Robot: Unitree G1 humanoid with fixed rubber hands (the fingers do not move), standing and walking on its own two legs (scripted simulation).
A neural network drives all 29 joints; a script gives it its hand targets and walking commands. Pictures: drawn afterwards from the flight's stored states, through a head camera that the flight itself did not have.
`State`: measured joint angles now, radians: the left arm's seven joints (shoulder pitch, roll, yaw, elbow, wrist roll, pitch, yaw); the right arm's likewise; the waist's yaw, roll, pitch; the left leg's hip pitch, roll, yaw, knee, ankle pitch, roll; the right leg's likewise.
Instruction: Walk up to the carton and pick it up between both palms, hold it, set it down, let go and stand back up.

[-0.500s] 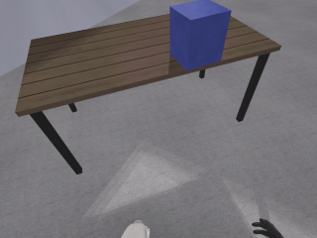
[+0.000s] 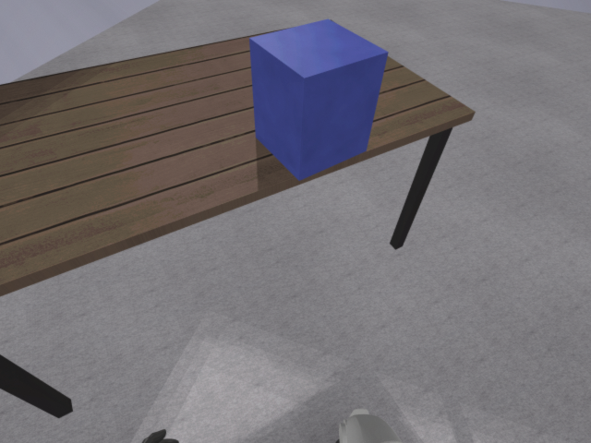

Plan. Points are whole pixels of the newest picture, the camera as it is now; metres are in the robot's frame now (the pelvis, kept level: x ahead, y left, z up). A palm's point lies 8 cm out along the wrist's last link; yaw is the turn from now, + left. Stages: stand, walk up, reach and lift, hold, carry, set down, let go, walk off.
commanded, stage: walk up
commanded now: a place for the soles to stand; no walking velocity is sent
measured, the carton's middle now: (313, 100) +0.83 -0.06 +0.03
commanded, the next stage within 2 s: none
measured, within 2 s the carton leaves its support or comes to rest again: neither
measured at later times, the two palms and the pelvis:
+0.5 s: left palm out of the picture +0.13 +0.20 -0.11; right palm (475, 356) +0.28 -0.29 -0.12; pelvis +0.18 -0.06 +0.00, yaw +1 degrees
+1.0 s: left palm (217, 270) +0.47 +0.15 -0.12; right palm (494, 328) +0.32 -0.34 -0.11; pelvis +0.33 -0.10 +0.00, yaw +0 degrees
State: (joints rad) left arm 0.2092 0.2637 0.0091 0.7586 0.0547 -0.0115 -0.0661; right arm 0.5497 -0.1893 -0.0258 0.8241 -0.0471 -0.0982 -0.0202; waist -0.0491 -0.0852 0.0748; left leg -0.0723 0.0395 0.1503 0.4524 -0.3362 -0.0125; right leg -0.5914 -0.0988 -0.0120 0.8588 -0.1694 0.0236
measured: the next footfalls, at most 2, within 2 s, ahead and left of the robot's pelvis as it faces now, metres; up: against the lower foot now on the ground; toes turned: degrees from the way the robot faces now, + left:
right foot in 0.10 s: +0.21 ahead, -0.13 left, +0.00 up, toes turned -7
left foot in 0.64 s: +0.34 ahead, +0.06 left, +0.00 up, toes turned +6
